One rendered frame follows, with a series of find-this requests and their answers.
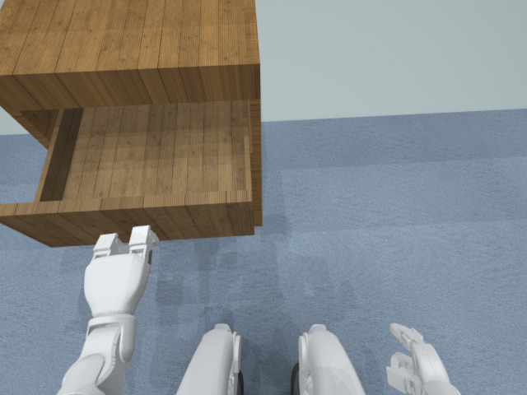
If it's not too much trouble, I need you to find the left robot hand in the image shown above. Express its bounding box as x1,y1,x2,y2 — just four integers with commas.
84,225,160,317

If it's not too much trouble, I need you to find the right robot shin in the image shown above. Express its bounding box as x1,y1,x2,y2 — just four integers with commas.
299,324,327,395

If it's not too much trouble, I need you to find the left robot forearm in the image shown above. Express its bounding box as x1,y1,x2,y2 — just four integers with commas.
57,314,137,395

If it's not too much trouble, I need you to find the drawer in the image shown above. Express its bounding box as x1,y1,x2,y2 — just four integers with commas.
0,100,254,248

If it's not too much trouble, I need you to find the right robot hand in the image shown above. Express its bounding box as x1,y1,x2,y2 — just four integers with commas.
386,323,450,395

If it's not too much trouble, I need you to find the cabinet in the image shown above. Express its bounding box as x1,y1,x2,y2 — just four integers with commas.
0,0,263,226

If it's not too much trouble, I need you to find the right robot thigh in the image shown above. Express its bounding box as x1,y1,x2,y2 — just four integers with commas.
298,331,366,395

